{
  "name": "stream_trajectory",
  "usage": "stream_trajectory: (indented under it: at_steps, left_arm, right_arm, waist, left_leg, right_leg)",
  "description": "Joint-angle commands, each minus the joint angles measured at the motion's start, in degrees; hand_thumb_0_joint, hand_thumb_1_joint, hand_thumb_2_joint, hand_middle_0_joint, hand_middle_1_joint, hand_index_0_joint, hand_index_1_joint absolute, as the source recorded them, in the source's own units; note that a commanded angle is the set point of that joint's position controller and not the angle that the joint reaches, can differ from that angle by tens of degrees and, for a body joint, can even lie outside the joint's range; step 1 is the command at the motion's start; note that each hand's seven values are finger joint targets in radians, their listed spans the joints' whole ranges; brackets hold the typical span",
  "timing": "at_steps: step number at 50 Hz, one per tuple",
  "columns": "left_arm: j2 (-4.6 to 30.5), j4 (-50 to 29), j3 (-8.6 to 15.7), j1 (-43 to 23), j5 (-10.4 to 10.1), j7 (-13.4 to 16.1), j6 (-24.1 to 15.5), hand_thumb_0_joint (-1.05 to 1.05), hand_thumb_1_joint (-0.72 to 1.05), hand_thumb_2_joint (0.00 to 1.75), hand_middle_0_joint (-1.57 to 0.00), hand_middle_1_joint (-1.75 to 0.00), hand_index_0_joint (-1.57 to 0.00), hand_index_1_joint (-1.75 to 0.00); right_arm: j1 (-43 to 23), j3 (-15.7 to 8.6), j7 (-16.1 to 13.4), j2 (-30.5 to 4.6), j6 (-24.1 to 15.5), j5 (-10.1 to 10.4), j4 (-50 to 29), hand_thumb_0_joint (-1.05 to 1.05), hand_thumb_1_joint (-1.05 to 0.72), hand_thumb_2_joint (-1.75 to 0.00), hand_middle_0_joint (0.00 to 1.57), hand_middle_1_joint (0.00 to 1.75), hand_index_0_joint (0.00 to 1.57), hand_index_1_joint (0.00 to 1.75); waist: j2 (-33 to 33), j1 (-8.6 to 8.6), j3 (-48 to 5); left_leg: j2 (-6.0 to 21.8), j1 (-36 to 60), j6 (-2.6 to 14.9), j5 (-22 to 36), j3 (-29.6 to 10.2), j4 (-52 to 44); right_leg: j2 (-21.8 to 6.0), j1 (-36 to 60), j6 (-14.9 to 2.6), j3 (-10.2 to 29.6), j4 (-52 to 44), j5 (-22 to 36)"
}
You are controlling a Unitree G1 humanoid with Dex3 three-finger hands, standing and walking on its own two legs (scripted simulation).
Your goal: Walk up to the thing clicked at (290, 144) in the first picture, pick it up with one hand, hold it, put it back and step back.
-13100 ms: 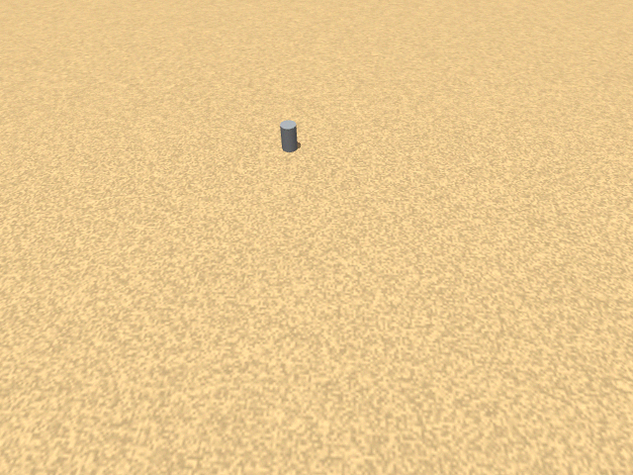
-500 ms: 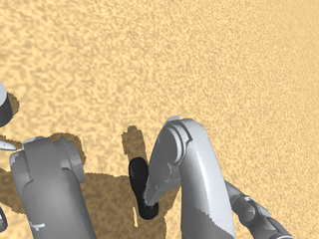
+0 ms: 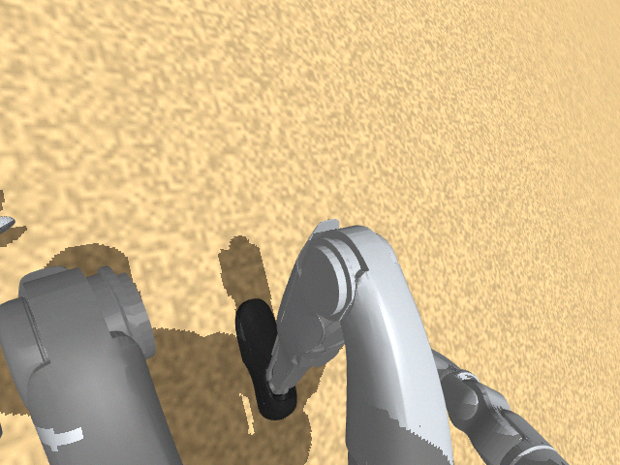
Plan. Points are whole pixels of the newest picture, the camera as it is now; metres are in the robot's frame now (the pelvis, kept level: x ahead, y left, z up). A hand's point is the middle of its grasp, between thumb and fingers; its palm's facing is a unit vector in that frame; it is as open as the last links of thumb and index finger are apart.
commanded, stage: close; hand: left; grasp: from the side
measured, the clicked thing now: out of the picture +0.43 +0.30 -0.21
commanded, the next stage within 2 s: settle in 0.34 s
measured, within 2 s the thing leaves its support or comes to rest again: leaves its support in 0.86 s
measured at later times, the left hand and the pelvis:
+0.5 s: hand out of the picture +0.43 +0.30 -0.17, palm faces +0.40 -0.92 -0.02, open 11.1 cm; pelvis +0.00 +0.00 +0.00, yaw +0 degrees
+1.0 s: hand out of the picture +0.41 +0.30 -0.14, palm faces +0.37 -0.93 -0.02, open 11.3 cm; pelvis +0.01 +0.00 +0.02, yaw +1 degrees
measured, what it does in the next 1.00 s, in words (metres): stands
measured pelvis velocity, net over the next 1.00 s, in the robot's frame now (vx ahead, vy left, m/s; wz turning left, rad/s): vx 0.01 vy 0.00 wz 0.02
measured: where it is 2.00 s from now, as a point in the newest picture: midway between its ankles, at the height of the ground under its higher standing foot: (199, 422)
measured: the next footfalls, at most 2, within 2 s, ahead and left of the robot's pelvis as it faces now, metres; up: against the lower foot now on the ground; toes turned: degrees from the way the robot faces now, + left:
none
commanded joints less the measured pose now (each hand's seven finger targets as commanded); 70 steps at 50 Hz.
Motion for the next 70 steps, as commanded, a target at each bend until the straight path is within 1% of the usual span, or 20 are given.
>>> stream_trajectory:
  at_steps: [1, 5, 8, 14, 24, 30, 38, 41, 45, 46, 49, 51, 53, 56, 59, 62, 65, 67, 69, 70]
  left_arm:
    - [8.35, -7.34, -1.06, -12.37, 0.63, 0.22, -4.18, 0.00, 0.23, 0.58, -0.51, -0.51, -0.50, -0.51]
    - [9.03, -6.56, -0.80, -13.02, 0.66, 0.90, -3.70, 0.00, 0.34, 0.68, -0.60, -0.61, -0.59, -0.61]
    - [8.39, -6.70, -1.76, -14.92, 1.31, 1.43, -3.87, 0.00, 0.30, 0.78, -0.73, -0.76, -0.72, -0.76]
    - [9.29, -6.12, -2.19, -15.71, 2.31, 1.87, -3.94, 0.00, 0.33, 0.93, -0.90, -0.94, -0.90, -0.94]
    - [7.62, -6.70, -3.23, -17.59, 1.58, 2.17, -3.54, 0.00, 0.34, 1.18, -1.07, -1.18, -1.05, -1.21]
    - [8.28, -8.97, -2.50, -17.65, 1.54, 1.74, -3.39, 0.00, 0.30, 1.26, -1.16, -1.29, -1.14, -1.32]
    - [9.65, -22.50, -0.47, -18.45, 1.16, 1.09, -1.65, 0.00, 0.24, 1.29, -1.23, -1.35, -1.21, -1.38]
    - [11.41, -32.34, 0.38, -18.30, 1.46, 1.23, 0.16, 0.00, 0.27, 1.28, -1.23, -1.36, -1.22, -1.39]
    - [9.28, -39.85, 0.69, -18.52, 0.19, 1.45, 3.66, 0.00, 0.22, 1.26, -1.24, -1.35, -1.22, -1.38]
    - [10.64, -40.86, 2.43, -17.84, 0.08, 1.69, 4.53, 0.00, 0.22, 1.25, -1.23, -1.35, -1.22, -1.37]
    - [7.25, -43.99, 0.36, -17.13, 0.01, 0.93, 7.04, 0.00, 0.20, 1.27, -1.27, -1.38, -1.26, -1.41]
    - [3.76, -46.40, -2.48, -17.87, -0.36, -0.07, 8.73, 0.00, 0.19, 1.25, -1.26, -1.37, -1.25, -1.40]
    - [2.59, -45.11, -1.98, -14.38, -0.64, -0.93, 10.75, 0.00, 0.19, 1.25, -1.27, -1.38, -1.26, -1.40]
    - [-1.92, -45.38, -5.30, -15.55, -1.28, -2.69, 12.80, 0.00, 0.18, 1.26, -1.26, -1.38, -1.26, -1.40]
    - [-2.33, -48.08, -4.65, -15.85, -1.71, -3.70, 14.61, 0.00, 0.13, 1.23, -1.24, -1.36, -1.24, -1.38]
    - [-5.85, -48.11, -5.38, -14.61, -3.22, -4.59, 16.43, 0.00, 0.11, 1.20, -1.20, -1.32, -1.20, -1.34]
    - [-4.88, -50.58, -3.68, -14.41, -3.64, -4.98, 17.88, 0.00, 0.10, 1.23, -1.21, -1.34, -1.21, -1.37]
    - [-5.57, -54.81, -5.33, -17.93, -3.53, -5.45, 18.34, 0.00, 0.13, 1.22, -1.20, -1.33, -1.19, -1.35]
    - [-4.12, -51.07, -2.23, -11.12, -3.37, -5.53, 19.76, 0.00, 0.09, 1.20, -1.21, -1.32, -1.20, -1.35]
    - [-4.59, -54.62, -3.04, -13.71, -3.63, -5.88, 19.79, 0.00, 0.07, 1.21, -1.20, -1.32, -1.19, -1.35]
  right_arm:
    - [1.64, -6.78, -0.90, -20.72, 0.61, -0.50, -0.53, 0.00, -0.88, -0.90, 0.20, 0.30, 0.20, 0.30]
    - [1.57, -6.57, -0.98, -20.68, 0.79, -0.40, -0.45, 0.00, -0.87, -0.90, 0.20, 0.30, 0.20, 0.30]
    - [1.25, -6.59, -0.86, -21.03, 0.98, -0.54, -0.15, 0.00, -0.88, -0.90, 0.20, 0.30, 0.20, 0.30]
    - [1.11, -6.36, -0.72, -20.84, 1.55, -0.75, -0.27, 0.00, -0.89, -0.90, 0.20, 0.30, 0.20, 0.30]
    - [1.25, -6.45, -0.63, -20.55, 1.50, -0.69, 0.13, 0.00, -0.91, -0.91, 0.20, 0.30, 0.20, 0.30]
    - [2.02, -6.78, -0.55, -20.98, 1.83, -0.43, 0.54, 0.00, -0.91, -0.91, 0.20, 0.30, 0.20, 0.30]
    - [3.45, -9.34, -0.24, -20.41, 2.23, 0.40, 0.29, 0.00, -0.92, -0.91, 0.20, 0.30, 0.20, 0.30]
    - [5.24, -11.11, -0.41, -19.88, 2.46, 0.78, 0.35, 0.00, -0.92, -0.91, 0.20, 0.30, 0.20, 0.30]
    - [7.00, -13.38, -0.74, -18.96, 2.52, 2.23, 0.07, 0.00, -0.92, -0.91, 0.20, 0.30, 0.20, 0.30]
    - [7.45, -13.75, -0.88, -18.57, 2.55, 2.57, 0.09, 0.00, -0.92, -0.91, 0.20, 0.30, 0.20, 0.30]
    - [8.53, -15.64, -1.15, -17.96, 2.52, 3.69, -0.06, 0.00, -0.93, -0.91, 0.20, 0.30, 0.20, 0.30]
    - [8.92, -16.62, -1.20, -17.03, 2.25, 4.57, -0.51, 0.00, -0.92, -0.91, 0.20, 0.30, 0.20, 0.30]
    - [10.26, -17.84, -1.27, -16.62, 2.09, 5.64, 0.23, 0.00, -0.91, -0.91, 0.20, 0.30, 0.20, 0.30]
    - [11.88, -19.32, -1.11, -15.68, 2.17, 7.01, 1.21, 0.00, -0.91, -0.90, 0.20, 0.30, 0.20, 0.30]
    - [11.35, -21.72, -1.25, -15.44, 1.78, 8.58, 0.27, 0.00, -0.91, -0.90, 0.20, 0.30, 0.20, 0.30]
    - [13.23, -23.19, -1.30, -14.28, 1.48, 10.03, 1.10, 0.00, -0.90, -0.90, 0.20, 0.30, 0.20, 0.30]
    - [14.74, -24.87, -1.82, -13.48, 1.66, 11.41, 1.79, 0.00, -0.90, -0.90, 0.20, 0.30, 0.20, 0.30]
    - [14.67, -25.61, -2.15, -12.65, 1.62, 12.12, 1.39, 0.00, -0.89, -0.90, 0.20, 0.30, 0.20, 0.30]
    - [16.59, -26.17, -2.43, -11.62, 1.85, 12.76, 2.85, 0.00, -0.90, -0.90, 0.20, 0.30, 0.20, 0.30]
    - [16.88, -27.09, -2.66, -11.82, 1.89, 12.87, 2.85, 0.00, -0.90, -0.90, 0.20, 0.30, 0.20, 0.30]
  waist:
    - [31.17, -7.50, -30.55]
    - [29.91, -7.71, -29.80]
    - [31.25, -8.70, -28.77]
    - [32.01, -8.76, -28.77]
    - [30.76, -9.39, -29.26]
    - [33.90, -8.78, -31.03]
    - [39.82, -5.58, -36.89]
    - [44.42, -3.79, -43.51]
    - [45.86, -3.24, -45.30]
    - [45.61, -2.18, -46.44]
    - [45.32, -2.00, -46.97]
    - [43.73, -2.20, -47.90]
    - [41.96, -0.90, -47.70]
    - [39.45, -1.40, -45.55]
    - [37.47, 1.16, -46.31]
    - [35.53, 2.17, -49.27]
    - [35.57, 4.01, -51.08]
    - [37.02, 4.20, -53.29]
    - [34.84, 5.51, -54.30]
    - [34.84, 5.49, -55.90]
  left_leg:
    - [2.17, 20.72, -2.78, 4.11, 4.28, -21.50]
    - [2.10, 19.74, -2.54, 4.41, 4.42, -21.14]
    - [2.39, 20.84, -2.99, 4.28, 3.24, -22.27]
    - [2.46, 21.45, -3.02, 3.64, 3.24, -22.47]
    - [2.19, 20.82, -2.49, 3.58, 3.71, -21.81]
    - [2.58, 24.34, -3.39, 6.97, 2.92, -22.70]
    - [2.51, 27.94, -3.89, 8.16, 4.26, -24.29]
    - [2.53, 32.97, -4.40, 12.61, 5.29, -24.92]
    - [2.12, 32.38, -4.15, 13.78, 6.79, -25.87]
    - [2.08, 32.05, -3.94, 13.72, 7.21, -25.88]
    - [1.84, 31.71, -3.76, 12.86, 7.64, -27.05]
    - [1.53, 30.06, -3.25, 11.76, 8.47, -27.23]
    - [1.32, 29.16, -3.02, 11.63, 8.95, -27.77]
    - [0.90, 26.05, -2.39, 5.83, 8.76, -29.56]
    - [0.39, 24.06, -1.70, 0.57, 9.61, -30.78]
    - [-0.35, 23.23, -1.37, 1.50, 10.98, -31.03]
    - [-0.49, 24.82, -1.35, 0.09, 11.35, -32.71]
    - [-0.78, 25.22, -1.28, 1.40, 12.38, -33.02]
    - [-1.07, 24.79, -1.04, 2.72, 13.51, -32.61]
    - [-1.20, 25.06, -0.94, 3.72, 14.17, -32.39]
  right_leg:
    - [3.44, 14.55, -3.79, -6.03, -7.83, 5.17]
    - [3.57, 14.54, -3.79, -6.15, -8.46, 5.42]
    - [3.32, 12.95, -3.84, -6.67, -7.65, 5.46]
    - [3.33, 12.82, -3.87, -6.49, -7.87, 4.84]
    - [3.51, 13.67, -3.85, -5.91, -8.97, 5.21]
    - [3.17, 13.37, -4.02, -6.38, -7.57, 7.20]
    - [2.70, 13.44, -4.56, -5.06, -7.22, 7.26]
    - [2.53, 14.99, -4.98, -3.81, -7.26, 9.66]
    - [2.30, 15.02, -5.39, -2.34, -8.19, 10.68]
    - [2.27, 15.35, -5.47, -1.82, -8.44, 10.56]
    - [1.99, 14.21, -5.68, -1.19, -9.12, 10.21]
    - [1.92, 13.78, -5.79, -0.53, -9.72, 9.50]
    - [1.76, 13.53, -5.74, -0.16, -10.02, 9.37]
    - [1.42, 9.88, -5.85, -0.14, -10.97, 4.96]
    - [1.01, 8.07, -5.89, 0.80, -11.56, 1.06]
    - [0.76, 9.32, -5.92, 1.70, -11.95, 1.28]
    - [0.51, 7.21, -6.30, 2.62, -12.49, -0.53]
    - [0.25, 7.56, -6.50, 3.45, -12.55, 0.49]
    - [0.16, 8.57, -6.46, 4.40, -13.12, 0.59]
    - [0.10, 9.18, -6.52, 4.95, -13.44, 1.19]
